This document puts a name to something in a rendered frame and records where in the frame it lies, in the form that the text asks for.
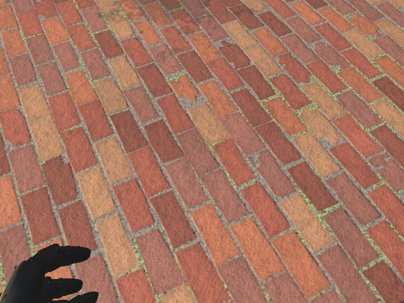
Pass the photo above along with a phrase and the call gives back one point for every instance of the left robot hand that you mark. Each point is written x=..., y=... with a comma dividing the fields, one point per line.
x=28, y=283

